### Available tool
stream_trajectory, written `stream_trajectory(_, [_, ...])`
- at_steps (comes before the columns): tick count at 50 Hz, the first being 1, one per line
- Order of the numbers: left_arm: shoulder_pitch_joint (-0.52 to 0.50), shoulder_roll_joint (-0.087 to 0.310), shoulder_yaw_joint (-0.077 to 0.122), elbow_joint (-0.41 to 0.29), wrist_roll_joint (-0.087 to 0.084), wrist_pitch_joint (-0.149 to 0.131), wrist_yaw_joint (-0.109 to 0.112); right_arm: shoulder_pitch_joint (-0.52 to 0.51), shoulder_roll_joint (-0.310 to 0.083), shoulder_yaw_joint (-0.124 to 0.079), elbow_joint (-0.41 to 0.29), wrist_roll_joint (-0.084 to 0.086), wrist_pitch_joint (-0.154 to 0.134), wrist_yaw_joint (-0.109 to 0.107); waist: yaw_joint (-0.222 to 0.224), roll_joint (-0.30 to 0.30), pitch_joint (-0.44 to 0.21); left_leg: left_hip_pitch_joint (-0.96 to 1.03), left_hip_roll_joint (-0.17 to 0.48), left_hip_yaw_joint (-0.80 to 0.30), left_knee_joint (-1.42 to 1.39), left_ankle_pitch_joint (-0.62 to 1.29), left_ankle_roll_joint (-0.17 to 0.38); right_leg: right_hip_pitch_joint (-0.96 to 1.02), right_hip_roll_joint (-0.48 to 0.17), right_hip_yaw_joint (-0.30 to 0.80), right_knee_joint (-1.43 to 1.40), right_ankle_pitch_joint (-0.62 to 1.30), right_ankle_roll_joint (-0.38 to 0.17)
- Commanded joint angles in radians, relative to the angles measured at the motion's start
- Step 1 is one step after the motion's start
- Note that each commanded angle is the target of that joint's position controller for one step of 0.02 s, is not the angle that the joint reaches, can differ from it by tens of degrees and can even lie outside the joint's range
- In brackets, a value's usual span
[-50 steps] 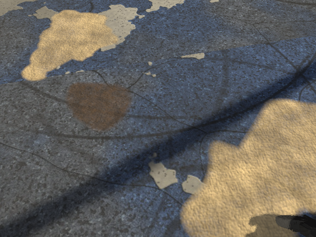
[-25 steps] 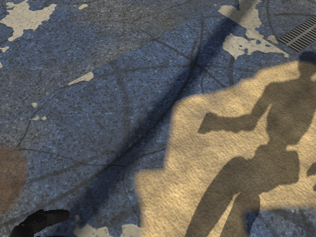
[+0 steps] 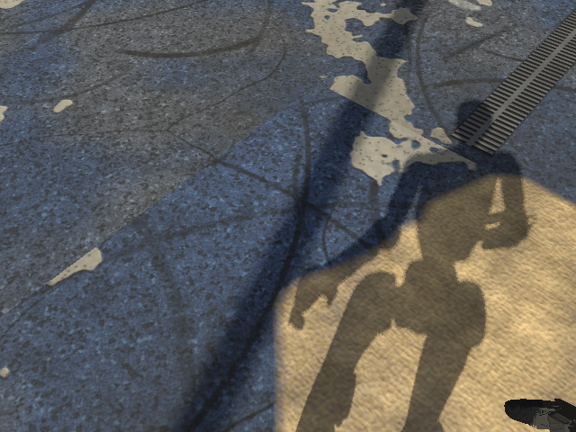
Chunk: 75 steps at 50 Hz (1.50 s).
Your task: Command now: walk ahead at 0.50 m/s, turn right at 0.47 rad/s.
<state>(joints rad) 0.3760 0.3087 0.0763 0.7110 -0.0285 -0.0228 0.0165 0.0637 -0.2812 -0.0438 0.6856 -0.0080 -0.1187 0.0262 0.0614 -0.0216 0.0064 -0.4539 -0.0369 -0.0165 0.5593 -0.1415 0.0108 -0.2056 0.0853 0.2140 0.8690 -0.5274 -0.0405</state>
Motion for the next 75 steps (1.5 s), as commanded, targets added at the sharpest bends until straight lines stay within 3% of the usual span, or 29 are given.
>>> stream_trajectory(1, [0.0, 0.135, 0.016, -0.083, -0.007, -0.02, 0.002, 0.25, -0.142, -0.055, 0.002, 0.011, 0.007, -0.002, -0.14, 0.166, -0.12, 0.621, 0.391, -0.624, -0.281, -0.433, 0.186, -0.59, -0.075, -0.027, 0.43, 0.059, 0.025])
stream_trajectory(3, [-0.1, 0.11, 0.015, -0.105, 0.014, -0.023, 0.001, 0.184, -0.108, -0.04, 0.007, -0.004, 0.016, -0.004, -0.114, 0.089, -0.015, 0.434, 0.314, -0.424, -0.304, -0.187, 0.178, -0.545, -0.124, -0.059, 0.361, 0.162, 0.028])
stream_trajectory(6, [-0.093, 0.056, 0.005, -0.102, 0.008, -0.023, -0.012, 0.181, -0.088, -0.032, 0.03, 0.0, 0.007, -0.007, -0.076, 0.135, -0.009, 0.348, 0.265, -0.284, -0.356, -0.024, 0.191, -0.465, -0.158, -0.094, 0.244, 0.197, 0.027])
stream_trajectory(12, [-0.254, 0.004, -0.028, -0.136, 0.02, -0.042, -0.032, 0.219, -0.164, -0.048, 0.077, 0.021, 0.018, -0.014, -0.113, 0.1, 0.017, 0.331, 0.25, -0.117, -0.412, 0.137, 0.198, -0.423, -0.176, -0.171, -0.117, 0.431, 0.045])
stream_trajectory(18, [-0.379, 0.035, -0.022, -0.172, 0.007, -0.052, -0.052, 0.303, -0.199, -0.053, 0.132, 0.041, 0.044, -0.015, -0.135, 0.115, 0.045, 0.406, 0.293, -0.087, -0.368, 0.177, 0.16, -0.329, -0.135, -0.204, -0.311, 0.462, 0.012])
stream_trajectory(21, [-0.189, 0.101, 0.016, -0.115, 0.02, -0.052, -0.046, 0.289, -0.196, -0.049, 0.14, 0.044, 0.058, -0.023, -0.014, 0.095, -0.067, 0.393, 0.244, -0.012, -0.121, 0.479, 0.108, -0.012, -0.077, -0.255, -0.398, 0.444, -0.049])
stream_trajectory(22, [-0.024, 0.155, 0.039, -0.078, 0.025, -0.047, -0.036, 0.285, -0.155, -0.03, 0.126, 0.027, 0.055, -0.025, 0.06, 0.052, -0.184, 0.255, 0.198, 0.032, 0.114, 0.378, 0.069, 0.245, -0.168, -0.159, -0.372, 0.446, -0.094])
stream_trajectory(23, [0.07, 0.269, 0.061, -0.066, 0.038, -0.039, -0.027, 0.363, -0.054, 0.006, 0.085, 0.007, 0.037, -0.021, 0.041, -0.196, -0.314, -0.134, 0.046, 0.08, 0.514, -0.078, -0.008, 0.588, -0.431, 0.286, -0.423, 0.318, -0.246])
stream_trajectory(24, [0.094, 0.204, 0.044, -0.059, 0.025, -0.039, -0.031, 0.345, -0.096, -0.002, 0.097, 0.018, 0.018, -0.019, 0.059, -0.212, -0.366, -0.268, 0.024, -0.06, 0.668, -0.43, -0.004, 0.592, -0.474, 0.516, -0.549, 0.189, -0.286])
stream_trajectory(25, [0.026, 0.158, 0.024, -0.06, 0.02, -0.044, -0.034, 0.271, -0.165, -0.023, 0.074, 0.044, 0.008, -0.012, 0.046, -0.15, -0.214, -0.352, 0.082, -0.07, 0.718, -0.372, 0.01, 0.478, -0.442, 0.389, -0.568, 0.156, -0.244])
stream_trajectory(27, [-0.09, 0.099, 0.004, -0.066, 0.026, -0.049, -0.041, 0.195, -0.15, -0.023, 0.064, 0.029, 0.01, -0.015, -0.008, -0.064, -0.066, -0.307, 0.151, -0.039, 0.626, -0.215, 0.01, 0.234, -0.356, 0.181, -0.617, 0.293, -0.206])
stream_trajectory(31, [-0.146, 0.082, 0.003, -0.047, 0.03, -0.074, -0.043, 0.228, -0.095, -0.019, 0.081, 0.016, 0.048, -0.016, -0.084, -0.072, -0.023, -0.181, 0.181, -0.037, 0.512, -0.082, -0.024, 0.044, -0.298, 0.019, -0.714, 0.496, -0.209])
stream_trajectory(36, [-0.094, 0.111, 0.009, 0.009, 0.028, -0.073, -0.024, 0.059, -0.063, -0.007, 0.036, 0.008, 0.045, -0.012, -0.045, -0.03, 0.039, -0.201, 0.159, -0.022, 0.2, 0.168, -0.042, 0.042, -0.261, -0.109, -0.733, 0.631, -0.179])
stream_trajectory(42, [-0.049, 0.136, 0.012, 0.076, 0.033, -0.051, -0.006, -0.03, -0.068, -0.004, 0.003, 0.016, 0.035, 0.026, -0.015, -0.042, 0.01, -0.07, 0.084, -0.004, 0.0, 0.259, 0.008, 0.146, -0.289, -0.224, -0.621, 0.834, -0.119])
stream_trajectory(46, [-0.089, 0.146, 0.02, 0.069, 0.022, -0.016, 0.022, 0.156, -0.17, -0.053, 0.028, -0.003, 0.036, 0.031, -0.12, -0.021, -0.1, 0.157, 0.008, 0.041, -0.104, 0.229, 0.075, 0.191, -0.234, -0.276, -0.239, 1.011, -0.034])
stream_trajectory(47, [-0.028, 0.115, 0.005, 0.041, 0.053, -0.018, 0.029, 0.236, -0.262, -0.075, 0.023, -0.011, 0.041, 0.019, -0.118, 0.136, -0.22, 0.427, 0.185, -0.179, -0.049, 0.66, 0.155, -0.01, -0.161, -0.309, 0.063, 0.683, 0.026])
stream_trajectory(48, [0.11, 0.017, -0.029, 0.039, 0.07, -0.026, 0.012, 0.21, -0.289, -0.071, -0.003, -0.008, 0.05, 0.014, -0.039, 0.304, -0.354, 0.731, 0.415, -0.557, -0.044, 0.839, 0.372, -0.36, 0.014, -0.247, 0.407, -0.157, 0.094])
stream_trajectory(49, [0.066, 0.104, -0.014, 0.057, 0.048, -0.03, -0.002, 0.228, -0.213, -0.059, -0.018, 0.007, 0.063, 0.011, -0.107, 0.175, -0.44, 0.707, 0.39, -0.589, -0.113, 0.612, 0.371, -0.391, -0.025, -0.101, 0.489, -0.145, 0.086])
stream_trajectory(50, [-0.039, 0.128, -0.005, 0.025, 0.017, -0.024, -0.002, 0.169, -0.183, -0.052, -0.034, 0.01, 0.071, 0.006, -0.112, 0.133, -0.313, 0.599, 0.339, -0.49, -0.148, 0.452, 0.33, -0.457, -0.058, -0.108, 0.489, -0.07, 0.078])
stream_trajectory(51, [-0.088, 0.123, -0.004, 0.017, 0.019, -0.014, 0.008, 0.127, -0.158, -0.046, -0.038, 0.018, 0.082, -0.001, -0.097, 0.056, -0.212, 0.467, 0.299, -0.426, -0.189, 0.314, 0.286, -0.469, -0.091, -0.122, 0.435, -0.004, 0.08])
stream_trajectory(53, [-0.117, 0.126, 0.004, 0.0, 0.034, 0.012, 0.025, 0.079, -0.151, -0.044, -0.054, 0.005, 0.097, -0.014, -0.052, 0.083, -0.121, 0.234, 0.246, -0.381, -0.252, 0.174, 0.256, -0.375, -0.124, -0.115, 0.305, 0.073, 0.085])
stream_trajectory(57, [-0.102, 0.076, -0.006, 0.003, 0.042, 0.017, 0.036, 0.072, -0.183, -0.064, -0.072, -0.001, 0.109, -0.032, -0.037, 0.132, -0.145, 0.139, 0.194, -0.331, -0.256, 0.212, 0.249, -0.278, -0.088, -0.137, 0.093, 0.128, 0.11])
stream_trajectory(64, [-0.189, 0.077, -0.004, -0.027, 0.03, 0.006, 0.02, 0.081, -0.187, -0.074, -0.09, 0.016, 0.147, -0.056, -0.07, 0.171, -0.144, 0.122, 0.151, -0.423, -0.259, -0.179, 0.194, -0.195, -0.058, -0.119, -0.146, 0.225, 0.112])
stream_trajectory(67, [-0.137, 0.077, 0.005, -0.014, 0.017, -0.016, 0.006, 0.072, -0.172, -0.067, -0.096, 0.027, 0.157, -0.058, -0.025, 0.18, -0.124, 0.045, 0.111, -0.454, -0.233, -0.417, 0.153, -0.014, -0.051, -0.159, -0.379, 0.273, 0.066])
stream_trajectory(68, [-0.09, 0.111, 0.017, -0.006, 0.02, -0.02, 0.011, 0.086, -0.141, -0.057, -0.095, 0.029, 0.156, -0.058, -0.004, 0.129, -0.109, -0.062, 0.059, -0.413, -0.15, -0.489, 0.105, 0.107, -0.136, -0.102, -0.473, 0.224, 0.026])
stream_trajectory(69, [-0.029, 0.187, 0.034, 0.0, 0.044, -0.018, 0.018, 0.103, -0.066, -0.041, -0.105, 0.028, 0.15, -0.055, -0.004, -0.075, -0.127, -0.225, -0.056, -0.227, 0.136, -0.511, 0.038, 0.222, -0.363, 0.149, -0.563, 0.002, -0.065])
stream_trajectory(70, [-0.045, 0.247, 0.051, 0.006, 0.077, -0.022, 0.004, 0.061, -0.095, -0.048, -0.155, 0.03, 0.128, -0.049, -0.015, -0.261, -0.039, -0.387, -0.078, -0.142, 0.316, -0.406, 0.028, 0.137, -0.487, 0.436, -0.684, -0.163, -0.165])
stream_trajectory(72, [-0.158, 0.15, 0.029, -0.034, 0.049, -0.037, 0.016, 0.094, -0.179, -0.077, -0.118, 0.019, 0.119, -0.041, -0.052, -0.157, 0.016, -0.397, -0.004, -0.147, 0.458, -0.24, 0.001, 0.11, -0.415, 0.282, -0.68, -0.117, -0.124])
stream_trajectory(75, [-0.133, 0.108, 0.012, -0.027, 0.034, -0.044, 0.028, 0.119, -0.125, -0.068, -0.094, 0.016, 0.119, -0.029, -0.035, -0.122, 0.024, -0.383, 0.036, -0.085, 0.581, -0.104, -0.043, 0.118, -0.345, 0.078, -0.695, 0.068, -0.082])
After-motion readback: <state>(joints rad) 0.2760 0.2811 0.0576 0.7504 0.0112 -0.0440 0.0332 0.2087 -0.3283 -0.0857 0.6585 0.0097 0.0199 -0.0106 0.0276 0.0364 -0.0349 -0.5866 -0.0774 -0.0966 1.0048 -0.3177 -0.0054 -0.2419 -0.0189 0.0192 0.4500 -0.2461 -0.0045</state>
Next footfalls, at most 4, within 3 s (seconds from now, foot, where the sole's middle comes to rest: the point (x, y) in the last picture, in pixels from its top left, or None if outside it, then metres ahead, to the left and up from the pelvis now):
0.44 right None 0.37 -0.16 -0.76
0.92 left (305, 357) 0.66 0.03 -0.76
1.36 right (399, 359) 0.67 -0.20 -0.76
1.82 left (261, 324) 0.74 0.15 -0.76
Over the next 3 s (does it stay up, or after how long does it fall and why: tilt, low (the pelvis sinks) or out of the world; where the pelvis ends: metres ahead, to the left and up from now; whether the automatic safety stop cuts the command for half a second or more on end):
stays up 0.83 0.09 0.01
